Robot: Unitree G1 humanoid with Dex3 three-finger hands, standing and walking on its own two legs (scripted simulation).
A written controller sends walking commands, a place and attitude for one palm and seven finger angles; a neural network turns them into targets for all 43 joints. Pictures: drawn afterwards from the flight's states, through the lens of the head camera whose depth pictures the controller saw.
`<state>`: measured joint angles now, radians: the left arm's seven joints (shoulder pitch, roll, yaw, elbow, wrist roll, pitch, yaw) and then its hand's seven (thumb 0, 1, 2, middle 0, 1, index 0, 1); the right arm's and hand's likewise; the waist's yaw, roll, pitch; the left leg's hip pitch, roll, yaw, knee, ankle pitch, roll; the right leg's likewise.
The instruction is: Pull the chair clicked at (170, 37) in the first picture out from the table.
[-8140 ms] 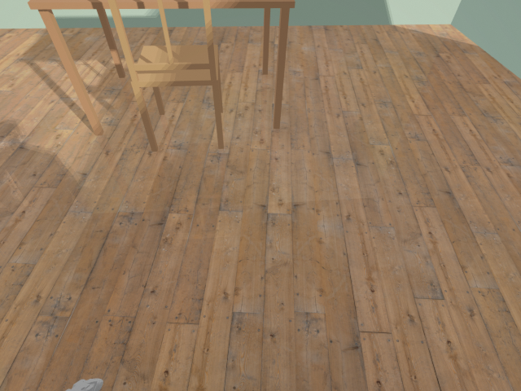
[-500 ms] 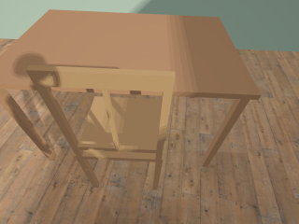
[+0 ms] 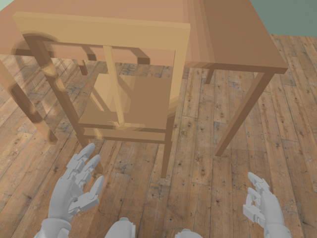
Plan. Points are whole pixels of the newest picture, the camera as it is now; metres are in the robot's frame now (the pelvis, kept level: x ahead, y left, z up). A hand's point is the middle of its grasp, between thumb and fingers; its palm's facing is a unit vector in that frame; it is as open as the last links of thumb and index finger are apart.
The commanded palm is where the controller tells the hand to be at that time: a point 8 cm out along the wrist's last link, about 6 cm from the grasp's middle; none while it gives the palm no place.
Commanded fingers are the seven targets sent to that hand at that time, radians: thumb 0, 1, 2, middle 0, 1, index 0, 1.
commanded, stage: raise the hand toward the chair's back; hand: left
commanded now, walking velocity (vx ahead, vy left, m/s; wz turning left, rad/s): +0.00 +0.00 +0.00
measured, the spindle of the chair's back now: (116, 92) +0.54 +0.17 +0.02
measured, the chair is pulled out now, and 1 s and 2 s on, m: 0.00 0.00 0.00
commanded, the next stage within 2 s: aim the fingers beside a spindle in 1.72 s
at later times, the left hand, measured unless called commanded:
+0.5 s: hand (78, 188) +0.22 +0.20 +0.03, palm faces +0.00 -1.00 -0.03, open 13.2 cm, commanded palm +0.20 +0.25 +0.03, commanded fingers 0.00 -0.15 0.45 -0.09 -0.14 -0.09 -0.14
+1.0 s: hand (68, 181) +0.24 +0.22 +0.04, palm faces +0.00 -1.00 -0.04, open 16.7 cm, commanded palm +0.22 +0.28 +0.04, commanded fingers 0.00 -0.50 0.30 -0.06 -0.08 -0.06 -0.08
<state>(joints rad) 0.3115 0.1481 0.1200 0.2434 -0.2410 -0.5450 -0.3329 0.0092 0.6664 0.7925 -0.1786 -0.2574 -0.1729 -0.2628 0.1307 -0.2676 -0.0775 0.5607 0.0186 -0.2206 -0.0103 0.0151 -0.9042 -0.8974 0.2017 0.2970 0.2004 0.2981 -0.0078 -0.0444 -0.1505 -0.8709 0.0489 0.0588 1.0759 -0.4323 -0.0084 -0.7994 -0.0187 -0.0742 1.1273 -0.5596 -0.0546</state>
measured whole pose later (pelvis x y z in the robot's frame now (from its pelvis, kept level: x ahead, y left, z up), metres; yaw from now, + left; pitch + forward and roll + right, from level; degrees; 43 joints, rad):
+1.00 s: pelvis +0.01 +0.02 +0.00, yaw +1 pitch +16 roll -3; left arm 0.33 0.25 0.18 0.05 -0.27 -0.40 -0.27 -0.01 -0.45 0.32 -0.07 -0.08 -0.06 -0.09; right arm 0.19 -0.22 0.02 0.53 0.02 -0.17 -0.05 0.02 -0.90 -0.90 0.20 0.30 0.20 0.30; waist -0.01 0.03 -0.14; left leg -0.95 0.05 0.01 1.14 -0.46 0.02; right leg -0.82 -0.01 -0.12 1.10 -0.55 -0.03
